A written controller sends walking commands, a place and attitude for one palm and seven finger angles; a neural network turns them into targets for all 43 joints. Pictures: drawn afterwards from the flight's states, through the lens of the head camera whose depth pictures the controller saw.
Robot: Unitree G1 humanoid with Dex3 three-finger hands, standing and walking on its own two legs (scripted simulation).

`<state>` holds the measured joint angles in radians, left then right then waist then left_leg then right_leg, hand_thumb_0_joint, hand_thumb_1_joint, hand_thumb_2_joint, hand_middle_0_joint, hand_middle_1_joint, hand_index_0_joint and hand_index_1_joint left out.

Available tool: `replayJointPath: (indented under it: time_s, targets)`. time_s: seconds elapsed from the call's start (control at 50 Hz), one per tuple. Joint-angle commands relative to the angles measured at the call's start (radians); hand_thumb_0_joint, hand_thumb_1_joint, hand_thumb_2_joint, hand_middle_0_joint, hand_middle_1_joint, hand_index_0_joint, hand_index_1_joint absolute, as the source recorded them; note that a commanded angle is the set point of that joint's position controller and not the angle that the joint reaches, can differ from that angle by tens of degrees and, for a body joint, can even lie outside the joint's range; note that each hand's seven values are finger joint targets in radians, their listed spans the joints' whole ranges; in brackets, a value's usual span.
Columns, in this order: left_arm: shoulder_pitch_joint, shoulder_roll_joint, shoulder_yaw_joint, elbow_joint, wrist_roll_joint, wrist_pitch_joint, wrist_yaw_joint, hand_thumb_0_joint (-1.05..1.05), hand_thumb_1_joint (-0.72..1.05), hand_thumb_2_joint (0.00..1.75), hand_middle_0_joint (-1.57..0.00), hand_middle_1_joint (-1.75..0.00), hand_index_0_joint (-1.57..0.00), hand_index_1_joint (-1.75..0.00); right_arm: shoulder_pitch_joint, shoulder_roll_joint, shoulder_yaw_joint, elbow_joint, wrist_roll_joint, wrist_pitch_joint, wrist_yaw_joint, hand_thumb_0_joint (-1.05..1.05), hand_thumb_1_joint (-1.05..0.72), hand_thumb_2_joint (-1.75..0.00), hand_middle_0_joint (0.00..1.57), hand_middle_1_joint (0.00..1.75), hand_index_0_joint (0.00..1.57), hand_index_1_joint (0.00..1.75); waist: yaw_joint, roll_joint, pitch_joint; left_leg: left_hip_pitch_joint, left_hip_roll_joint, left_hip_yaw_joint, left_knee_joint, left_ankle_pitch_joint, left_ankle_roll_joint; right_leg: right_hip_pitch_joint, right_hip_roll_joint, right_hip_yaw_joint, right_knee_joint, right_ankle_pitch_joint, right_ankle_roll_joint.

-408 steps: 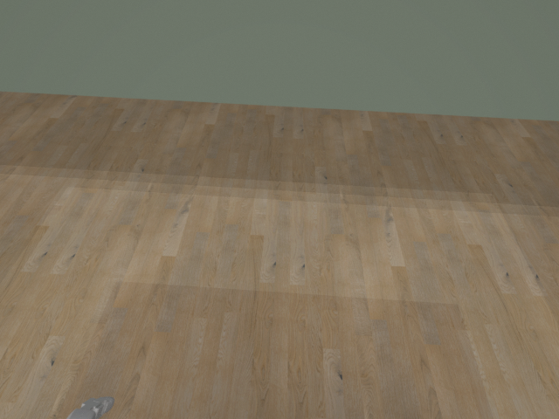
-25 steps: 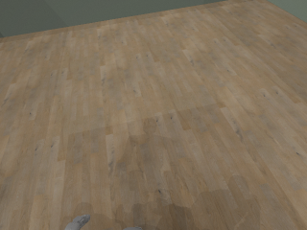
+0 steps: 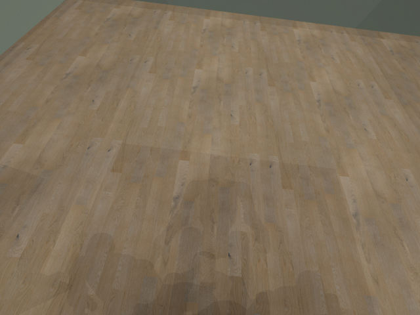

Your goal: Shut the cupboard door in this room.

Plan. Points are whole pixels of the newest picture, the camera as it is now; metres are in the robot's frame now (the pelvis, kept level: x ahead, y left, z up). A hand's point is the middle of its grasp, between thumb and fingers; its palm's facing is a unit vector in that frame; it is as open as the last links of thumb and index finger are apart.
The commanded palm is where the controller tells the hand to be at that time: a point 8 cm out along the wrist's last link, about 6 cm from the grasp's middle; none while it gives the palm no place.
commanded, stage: turn or walk to find it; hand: left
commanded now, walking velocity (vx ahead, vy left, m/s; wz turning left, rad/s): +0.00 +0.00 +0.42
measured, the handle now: out of the picture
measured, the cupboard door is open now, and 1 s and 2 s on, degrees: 78 78 78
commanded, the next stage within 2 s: stand and wait in 1.76 s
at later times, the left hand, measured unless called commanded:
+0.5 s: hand out of the picture +0.05 +0.18 -0.13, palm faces +0.20 -0.94 -0.28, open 7.4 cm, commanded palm none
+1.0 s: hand out of the picture -0.15 +0.20 -0.18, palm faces +0.48 -0.85 -0.23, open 7.4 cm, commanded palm none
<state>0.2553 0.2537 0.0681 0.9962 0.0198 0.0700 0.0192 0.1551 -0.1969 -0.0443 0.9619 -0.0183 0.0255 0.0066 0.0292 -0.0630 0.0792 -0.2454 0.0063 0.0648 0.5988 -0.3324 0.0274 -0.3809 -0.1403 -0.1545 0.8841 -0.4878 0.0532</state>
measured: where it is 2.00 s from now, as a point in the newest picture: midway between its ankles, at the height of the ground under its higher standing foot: outside the picture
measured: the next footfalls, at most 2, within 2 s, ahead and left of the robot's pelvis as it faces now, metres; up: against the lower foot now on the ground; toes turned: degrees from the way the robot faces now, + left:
right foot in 0.42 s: +0.04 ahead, -0.13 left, +0.00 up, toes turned +7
left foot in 0.88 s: -0.07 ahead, +0.10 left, +0.00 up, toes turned +29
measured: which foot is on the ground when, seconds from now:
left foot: down 0.00-0.42, up 0.44-0.86, down 0.88-1.00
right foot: up 0.00-0.40, down 0.42-0.90, up 0.92-1.00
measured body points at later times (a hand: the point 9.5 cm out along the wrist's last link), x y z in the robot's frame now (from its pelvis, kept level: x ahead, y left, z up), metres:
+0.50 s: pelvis -0.02 -0.04 +0.01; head +0.01 -0.07 +0.45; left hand +0.04 +0.22 -0.11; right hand +0.05 -0.28 -0.16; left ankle -0.03 +0.09 -0.69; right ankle -0.01 -0.14 -0.73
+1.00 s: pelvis -0.08 +0.00 +0.00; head -0.07 +0.04 +0.45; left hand -0.18 +0.24 -0.16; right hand +0.13 -0.18 -0.12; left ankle -0.10 +0.08 -0.73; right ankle -0.03 -0.14 -0.67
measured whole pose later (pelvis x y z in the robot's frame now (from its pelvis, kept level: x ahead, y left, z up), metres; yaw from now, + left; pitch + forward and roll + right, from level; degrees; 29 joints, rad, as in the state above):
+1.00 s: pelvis -0.08 +0.00 +0.00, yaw +26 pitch -2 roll -2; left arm 0.25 0.26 0.07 1.00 0.02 0.08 0.02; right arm 0.14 -0.20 -0.04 0.95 -0.02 0.02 0.00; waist 0.03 -0.05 0.08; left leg -0.27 0.01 0.06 0.59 -0.30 0.05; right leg -0.40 -0.12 -0.11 1.00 -0.50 0.06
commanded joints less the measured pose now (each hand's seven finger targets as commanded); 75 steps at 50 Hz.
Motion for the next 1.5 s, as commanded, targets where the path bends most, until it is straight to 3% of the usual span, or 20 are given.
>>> replayJointPath:
  time_s: [0.0, 0.08, 0.24, 0.36, 0.38, 0.4, 0.42, 0.46, 0.52, 0.76, 0.84, 0.88, 0.9, 0.92, 1.0, 1.32, 1.4, 1.42, 1.46, 1.48]
  targets:
    - [-0.083, 0.069, 0.012, -0.100, -0.001, -0.029, -0.006, 0.00, 0.90, 0.90, -0.20, -0.30, -0.20, -0.30, 0.035, -0.195, -0.039, -0.047, -0.005, -0.012, -0.029, 0.00, -0.90, -0.90, 0.20, 0.30, 0.20, 0.30, -0.047, 0.255, -0.034, 0.066, 0.264, -0.291, -0.291, 0.454, 0.122, -0.167, 0.014, 0.128, 0.225, 0.040, 0.013]
    - [-0.047, 0.058, 0.007, -0.086, -0.003, -0.037, -0.009, 0.00, 0.90, 0.90, -0.20, -0.30, -0.20, -0.30, 0.057, -0.197, -0.040, -0.048, 0.002, -0.024, -0.029, 0.00, -0.90, -0.90, 0.20, 0.30, 0.20, 0.30, -0.041, 0.177, -0.100, 0.164, 0.225, -0.255, -0.267, 0.553, 0.120, -0.162, 0.036, 0.124, 0.197, 0.097, 0.035]
    - [-0.127, 0.043, 0.001, -0.138, -0.008, -0.038, 0.001, 0.00, 0.90, 0.90, -0.20, -0.30, -0.20, -0.30, 0.096, -0.200, -0.055, -0.051, -0.008, -0.012, -0.023, 0.00, -0.90, -0.90, 0.20, 0.30, 0.20, 0.30, -0.069, 0.215, -0.100, 0.136, 0.232, -0.376, -0.259, 0.488, 0.151, -0.092, 0.068, 0.138, 0.000, 0.032, 0.033]
    - [-0.007, 0.053, 0.005, -0.117, -0.015, -0.062, 0.007, 0.00, 0.90, 0.90, -0.20, -0.30, -0.20, -0.30, 0.053, -0.189, -0.062, -0.071, 0.000, -0.004, -0.016, 0.00, -0.90, -0.90, 0.20, 0.30, 0.20, 0.30, -0.006, 0.170, -0.162, -0.034, 0.144, -0.383, -0.146, 0.414, 0.081, 0.243, 0.100, 0.110, -0.454, 0.276, 0.010]
    - [0.020, 0.100, 0.013, -0.114, -0.008, -0.073, 0.011, 0.00, 0.90, 0.90, -0.20, -0.30, -0.20, -0.30, 0.066, -0.151, -0.058, -0.074, 0.008, -0.006, -0.011, 0.00, -0.90, -0.90, 0.20, 0.30, 0.20, 0.30, 0.003, 0.066, -0.184, -0.155, 0.079, -0.327, -0.065, 0.258, 0.024, 0.390, 0.002, 0.197, -0.553, 0.327, -0.013]
    - [0.035, 0.189, 0.032, -0.113, 0.007, -0.080, 0.020, 0.00, 0.90, 0.90, -0.20, -0.30, -0.20, -0.30, 0.072, -0.085, -0.044, -0.094, 0.012, -0.007, -0.006, 0.00, -0.90, -0.90, 0.20, 0.30, 0.20, 0.30, 0.013, -0.203, -0.169, -0.344, -0.061, -0.155, 0.137, -0.086, -0.048, 0.473, -0.246, 0.438, -0.590, 0.390, -0.109]
    - [0.027, 0.209, 0.033, -0.130, 0.003, -0.074, 0.020, 0.00, 0.90, 0.90, -0.20, -0.30, -0.20, -0.30, 0.044, -0.122, -0.057, -0.108, 0.003, 0.002, -0.010, 0.00, -0.90, -0.90, 0.20, 0.30, 0.20, 0.30, 0.024, -0.186, -0.144, -0.327, -0.059, -0.141, 0.344, -0.252, -0.056, 0.325, -0.363, 0.483, -0.602, 0.478, -0.203]
    - [-0.082, 0.143, 0.027, -0.152, -0.003, -0.074, 0.024, 0.00, 0.90, 0.90, -0.20, -0.30, -0.20, -0.30, 0.066, -0.126, -0.065, -0.067, -0.006, 0.028, -0.002, 0.00, -0.90, -0.90, 0.20, 0.30, 0.20, 0.30, -0.027, -0.128, -0.068, -0.321, -0.017, -0.173, 0.550, -0.165, -0.058, 0.182, -0.263, 0.363, -0.628, 0.328, -0.197]
    - [-0.123, 0.082, 0.004, -0.159, -0.005, -0.082, 0.017, 0.00, 0.90, 0.90, -0.20, -0.30, -0.20, -0.30, 0.121, -0.111, -0.061, -0.026, -0.006, 0.031, 0.009, 0.00, -0.90, -0.90, 0.20, 0.30, 0.20, 0.30, -0.064, -0.070, -0.032, -0.329, 0.007, -0.126, 0.620, -0.036, -0.081, 0.195, -0.162, 0.187, -0.581, 0.458, -0.149]
    - [0.028, 0.155, 0.029, -0.090, 0.014, -0.073, 0.013, 0.00, 0.90, 0.90, -0.20, -0.30, -0.20, -0.30, -0.014, -0.081, -0.030, -0.056, 0.009, 0.017, 0.006, 0.00, -0.90, -0.90, 0.20, 0.30, 0.20, 0.30, 0.018, -0.149, -0.071, -0.167, 0.033, -0.002, 0.198, -0.132, -0.092, 0.278, -0.229, 0.113, -0.481, 0.656, -0.198]
    - [-0.005, 0.146, 0.031, -0.084, -0.001, -0.059, 0.008, 0.00, 0.90, 0.90, -0.20, -0.30, -0.20, -0.30, 0.093, -0.116, -0.035, -0.034, 0.008, -0.005, 0.004, 0.00, -0.90, -0.90, 0.20, 0.30, 0.20, 0.30, -0.052, -0.040, -0.138, 0.098, 0.034, 0.005, -0.165, 0.150, -0.065, 0.165, -0.184, 0.018, -0.292, 0.515, -0.094]
    - [-0.024, 0.038, 0.002, -0.139, -0.008, -0.044, 0.001, 0.00, 0.90, 0.90, -0.20, -0.30, -0.20, -0.30, 0.162, -0.281, -0.072, -0.033, 0.001, -0.015, -0.006, 0.00, -0.90, -0.90, 0.20, 0.30, 0.20, 0.30, -0.088, 0.404, -0.141, 0.238, 0.382, -0.447, -0.281, 0.608, 0.104, -0.183, 0.020, -0.009, 0.071, -0.162, 0.027]
    - [-0.053, 0.063, 0.002, -0.143, -0.003, -0.034, 0.004, 0.00, 0.90, 0.90, -0.20, -0.30, -0.20, -0.30, 0.172, -0.291, -0.072, -0.022, -0.001, -0.007, -0.008, 0.00, -0.90, -0.90, 0.20, 0.30, 0.20, 0.30, -0.096, 0.298, -0.152, 0.181, 0.416, -0.394, -0.265, 0.567, 0.159, -0.146, 0.009, 0.075, 0.174, -0.157, 0.007]
    - [-0.080, 0.055, 0.005, -0.126, 0.001, -0.022, 0.010, 0.00, 0.90, 0.90, -0.20, -0.30, -0.20, -0.30, 0.139, -0.257, -0.063, -0.024, -0.004, -0.011, -0.019, 0.00, -0.90, -0.90, 0.20, 0.30, 0.20, 0.30, -0.090, 0.356, -0.117, 0.094, 0.350, -0.370, -0.300, 0.461, 0.126, -0.140, -0.001, 0.123, 0.204, -0.106, 0.005]
    - [-0.051, 0.065, 0.014, -0.083, 0.001, -0.034, -0.011, 0.00, 0.90, 0.90, -0.20, -0.30, -0.20, -0.30, 0.036, -0.196, -0.038, -0.061, 0.000, -0.021, -0.028, 0.00, -0.90, -0.90, 0.20, 0.30, 0.20, 0.30, -0.040, 0.204, -0.076, 0.103, 0.228, -0.272, -0.295, 0.424, 0.095, -0.166, 0.024, 0.131, 0.262, 0.099, 0.020]
    - [-0.125, 0.037, 0.003, -0.142, -0.009, -0.038, 0.004, 0.00, 0.90, 0.90, -0.20, -0.30, -0.20, -0.30, 0.127, -0.194, -0.058, -0.051, -0.009, -0.007, -0.020, 0.00, -0.90, -0.90, 0.20, 0.30, 0.20, 0.30, -0.074, 0.198, -0.116, 0.081, 0.218, -0.489, -0.309, 0.256, 0.154, -0.044, 0.093, 0.156, -0.073, 0.024, 0.012]
    - [-0.010, 0.042, 0.007, -0.115, -0.017, -0.044, 0.008, 0.00, 0.90, 0.90, -0.20, -0.30, -0.20, -0.30, 0.087, -0.189, -0.065, -0.065, -0.007, 0.002, -0.013, 0.00, -0.90, -0.90, 0.20, 0.30, 0.20, 0.30, -0.019, 0.187, -0.143, -0.067, 0.143, -0.461, -0.287, 0.169, 0.094, 0.203, 0.130, 0.121, -0.358, 0.168, -0.011]
    - [0.027, 0.059, 0.012, -0.107, -0.014, -0.051, 0.010, 0.00, 0.90, 0.90, -0.20, -0.30, -0.20, -0.30, 0.075, -0.174, -0.066, -0.069, -0.002, 0.004, -0.010, 0.00, -0.90, -0.90, 0.20, 0.30, 0.20, 0.30, 0.001, 0.161, -0.145, -0.143, 0.099, -0.426, -0.245, 0.123, 0.055, 0.311, 0.109, 0.127, -0.497, 0.239, -0.019]
    - [0.034, 0.196, 0.039, -0.128, 0.010, -0.062, 0.022, 0.00, 0.90, 0.90, -0.20, -0.30, -0.20, -0.30, 0.084, -0.074, -0.053, -0.100, 0.006, 0.006, -0.006, 0.00, -0.90, -0.90, 0.20, 0.30, 0.20, 0.30, 0.020, -0.242, -0.102, -0.445, -0.108, -0.152, 0.180, -0.171, -0.061, 0.398, -0.296, 0.550, -0.697, 0.029, -0.172]
    - [-0.032, 0.187, 0.029, -0.155, -0.002, -0.055, 0.024, 0.00, 0.90, 0.90, -0.20, -0.30, -0.20, -0.30, 0.069, -0.136, -0.069, -0.094, -0.007, 0.012, -0.006, 0.00, -0.90, -0.90, 0.20, 0.30, 0.20, 0.30, 0.003, -0.140, -0.067, -0.378, -0.063, -0.175, 0.370, -0.198, -0.053, 0.194, -0.346, 0.517, -0.711, 0.049, -0.210]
